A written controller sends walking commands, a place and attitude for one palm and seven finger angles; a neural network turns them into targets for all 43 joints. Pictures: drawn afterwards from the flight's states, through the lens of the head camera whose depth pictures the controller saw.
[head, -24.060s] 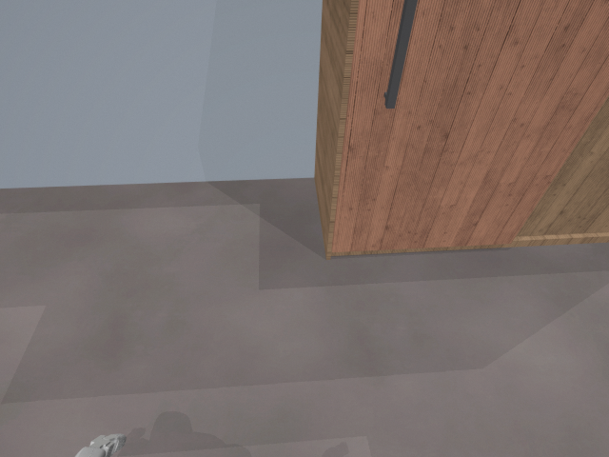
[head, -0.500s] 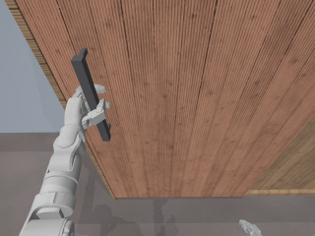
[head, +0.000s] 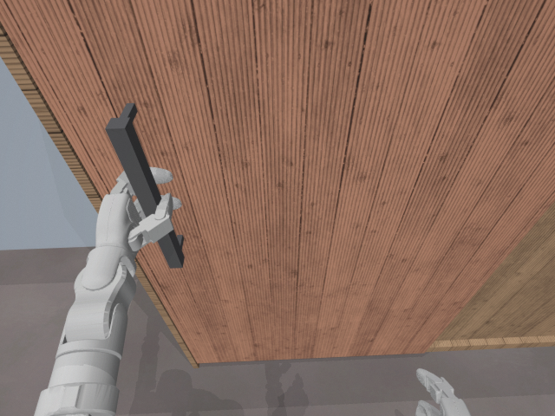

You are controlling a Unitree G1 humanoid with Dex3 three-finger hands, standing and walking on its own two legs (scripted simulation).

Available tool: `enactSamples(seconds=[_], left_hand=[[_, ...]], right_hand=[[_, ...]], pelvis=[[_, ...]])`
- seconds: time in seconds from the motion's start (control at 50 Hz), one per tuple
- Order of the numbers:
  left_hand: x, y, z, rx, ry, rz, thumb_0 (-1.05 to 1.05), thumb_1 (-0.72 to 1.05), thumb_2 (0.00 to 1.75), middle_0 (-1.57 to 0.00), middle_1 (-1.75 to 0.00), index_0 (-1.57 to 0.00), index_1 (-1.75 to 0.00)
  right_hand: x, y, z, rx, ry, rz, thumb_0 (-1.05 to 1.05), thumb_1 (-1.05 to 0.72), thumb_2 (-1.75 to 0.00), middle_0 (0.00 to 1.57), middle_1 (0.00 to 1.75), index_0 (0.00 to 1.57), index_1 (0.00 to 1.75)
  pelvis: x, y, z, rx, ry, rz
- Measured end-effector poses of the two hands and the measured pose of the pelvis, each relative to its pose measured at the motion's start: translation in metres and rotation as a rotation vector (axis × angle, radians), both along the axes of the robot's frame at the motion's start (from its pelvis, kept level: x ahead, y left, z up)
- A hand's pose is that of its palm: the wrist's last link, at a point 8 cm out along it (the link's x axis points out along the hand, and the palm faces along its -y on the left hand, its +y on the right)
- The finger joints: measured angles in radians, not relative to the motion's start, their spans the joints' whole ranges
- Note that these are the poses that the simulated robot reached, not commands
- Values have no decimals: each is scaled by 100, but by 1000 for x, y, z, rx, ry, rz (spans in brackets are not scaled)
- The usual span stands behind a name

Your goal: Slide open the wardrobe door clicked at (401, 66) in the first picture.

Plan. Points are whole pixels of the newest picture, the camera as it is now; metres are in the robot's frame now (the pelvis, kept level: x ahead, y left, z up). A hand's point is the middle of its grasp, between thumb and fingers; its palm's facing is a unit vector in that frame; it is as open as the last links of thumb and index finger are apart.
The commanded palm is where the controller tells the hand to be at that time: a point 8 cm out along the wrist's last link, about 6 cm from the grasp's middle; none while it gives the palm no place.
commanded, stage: tug the door sideways, standing still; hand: left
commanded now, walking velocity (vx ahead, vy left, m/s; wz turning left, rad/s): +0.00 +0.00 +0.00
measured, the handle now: (156, 197) +0.40 +0.20 +0.11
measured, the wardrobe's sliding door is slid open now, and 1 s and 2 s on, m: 0.00 0.03 0.10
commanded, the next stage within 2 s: step sideways, sliding the door along in 0.72 s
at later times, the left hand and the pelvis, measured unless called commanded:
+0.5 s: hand (170, 217) +0.36 +0.16 +0.12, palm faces +0.16 -0.99 -0.02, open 5.8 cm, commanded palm +0.33 +0.16 +0.13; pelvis -0.02 +0.01 +0.00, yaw +4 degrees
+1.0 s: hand (185, 218) +0.36 +0.14 +0.12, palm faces +0.09 -0.99 -0.14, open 5.9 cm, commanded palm +0.34 +0.18 +0.13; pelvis -0.04 +0.01 -0.01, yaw +2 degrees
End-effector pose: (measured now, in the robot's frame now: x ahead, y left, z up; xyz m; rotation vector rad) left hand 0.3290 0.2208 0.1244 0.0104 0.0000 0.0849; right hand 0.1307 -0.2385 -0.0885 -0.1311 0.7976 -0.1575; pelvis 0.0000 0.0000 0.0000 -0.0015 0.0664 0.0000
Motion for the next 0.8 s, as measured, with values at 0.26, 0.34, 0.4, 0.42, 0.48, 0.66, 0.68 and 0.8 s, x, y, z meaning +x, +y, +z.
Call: enactSamples(seconds=[0.26, 0.34, 0.4, 0.42, 0.48, 0.66, 0.68, 0.8], left_hand=[[0, -2, 1, 1, 16, 44, 1, 74, 83, -35, -140, -35, -140], [-1, -4, 1, 1, 18, 61, 1, 75, 83, -33, -140, -33, -140], [-1, -5, 1, 5, 18, 69, 1, 76, 83, -32, -140, -31, -140], [-1, -6, 1, 5, 18, 71, 1, 76, 83, -32, -140, -30, -140], [-2, -7, 1, 8, 17, 73, 1, 77, 82, -31, -140, -28, -140], [-2, -15, 1, 25, 5, 60, 0, 78, 80, -30, -140, -25, -140], [-1, -16, 1, 26, 4, 56, 0, 78, 80, -30, -140, -25, -140], [-1, -22, 1, 25, 1, 38, 0, 78, 79, -32, -140, -26, -140]], right_hand=[[14, 11, -10, -17, 58, 81, 1, -90, -90, 20, 30, 20, 30], [13, 18, -13, -6, 59, 99, 1, -90, -90, 20, 30, 20, 30], [10, 22, -14, 1, 61, 110, 1, -90, -90, 20, 30, 20, 30], [8, 23, -15, 3, 61, 113, 1, -90, -90, 20, 30, 20, 30], [4, 26, -17, 7, 67, 121, 1, -90, -90, 20, 30, 20, 30], [-10, 33, -23, 8, 98, 142, 1, -90, -90, 20, 30, 20, 30], [-11, 34, -24, 8, 102, 143, 1, -90, -90, 20, 30, 20, 30], [-14, 37, -25, 11, 108, 152, 1, -90, -90, 20, 30, 20, 30]], pelvis=[[-3, 2, -1, -4, 5, 52], [-7, 3, -2, -1, 3, 61], [-10, 3, -2, -2, -1, 66], [-11, 4, -3, -2, -2, 67], [-14, 5, -3, -3, -6, 72], [-22, 10, -5, -7, -5, 85], [-23, 11, -5, -7, -5, 85], [-25, 13, -6, -8, -4, 88]])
